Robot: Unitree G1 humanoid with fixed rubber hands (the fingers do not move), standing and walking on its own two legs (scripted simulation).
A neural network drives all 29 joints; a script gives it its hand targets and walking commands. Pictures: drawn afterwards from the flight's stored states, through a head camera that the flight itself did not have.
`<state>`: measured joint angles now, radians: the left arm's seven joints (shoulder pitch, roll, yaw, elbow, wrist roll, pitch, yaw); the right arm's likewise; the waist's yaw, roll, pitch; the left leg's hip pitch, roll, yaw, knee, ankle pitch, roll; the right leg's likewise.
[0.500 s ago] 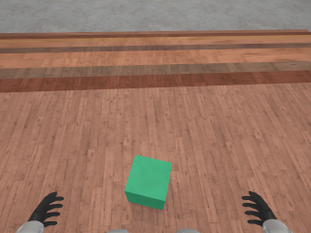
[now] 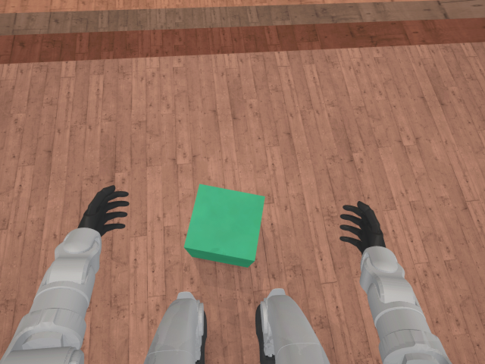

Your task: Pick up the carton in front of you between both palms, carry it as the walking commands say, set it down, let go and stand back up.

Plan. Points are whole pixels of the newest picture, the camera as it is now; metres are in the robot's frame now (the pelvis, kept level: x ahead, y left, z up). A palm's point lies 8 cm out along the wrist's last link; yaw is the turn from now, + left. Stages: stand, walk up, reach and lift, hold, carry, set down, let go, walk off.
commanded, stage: reach and lift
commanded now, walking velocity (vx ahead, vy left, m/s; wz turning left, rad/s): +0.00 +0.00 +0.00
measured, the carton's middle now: (225, 229) +0.41 +0.01 -0.58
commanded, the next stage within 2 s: none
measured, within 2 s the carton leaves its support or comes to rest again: neither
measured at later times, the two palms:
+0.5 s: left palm (140, 164) +0.47 +0.19 -0.16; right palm (318, 199) +0.39 -0.18 -0.16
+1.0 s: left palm (162, 207) +0.45 +0.19 -0.41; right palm (296, 227) +0.38 -0.19 -0.40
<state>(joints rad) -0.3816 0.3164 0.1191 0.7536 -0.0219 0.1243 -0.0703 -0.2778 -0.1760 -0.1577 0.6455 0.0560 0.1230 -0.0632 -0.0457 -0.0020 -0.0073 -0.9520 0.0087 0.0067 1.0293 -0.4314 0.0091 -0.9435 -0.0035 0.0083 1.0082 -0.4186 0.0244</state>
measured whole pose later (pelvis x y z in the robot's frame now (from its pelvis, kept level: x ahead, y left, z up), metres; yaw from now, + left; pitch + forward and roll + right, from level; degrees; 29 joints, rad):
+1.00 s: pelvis -0.08 +0.00 -0.25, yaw -3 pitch +47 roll -4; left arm -1.21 0.45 0.04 1.00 -0.14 0.06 0.01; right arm -1.00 -0.13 -0.23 0.77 0.19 0.05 -0.19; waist -0.07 -0.01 0.04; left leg -2.20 0.00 -0.04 1.89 -0.51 0.01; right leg -2.16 0.01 -0.01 1.84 -0.50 0.04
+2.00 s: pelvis -0.10 +0.00 -0.32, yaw -4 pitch +39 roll -5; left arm -1.55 0.39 -0.15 1.37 -0.18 0.02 0.07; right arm -1.37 -0.11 -0.30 1.17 0.18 -0.02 -0.22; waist -0.05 -0.08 0.26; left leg -2.32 0.01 -0.05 2.16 -0.52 0.03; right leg -2.28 0.04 -0.01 2.09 -0.50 0.07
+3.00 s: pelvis -0.06 -0.01 -0.15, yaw +3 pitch +38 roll -2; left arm -0.82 0.04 0.30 0.70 0.15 0.33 0.02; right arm -0.71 0.13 -0.43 0.53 -0.11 0.31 -0.13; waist -0.02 -0.02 -0.23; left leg -1.78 -0.05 -0.06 1.61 -0.50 -0.02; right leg -1.74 0.08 0.05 1.61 -0.54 0.04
